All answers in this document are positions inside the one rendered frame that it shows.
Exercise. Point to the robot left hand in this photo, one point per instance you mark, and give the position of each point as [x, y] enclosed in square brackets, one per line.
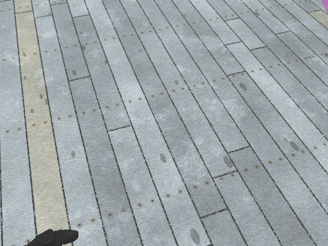
[54, 238]

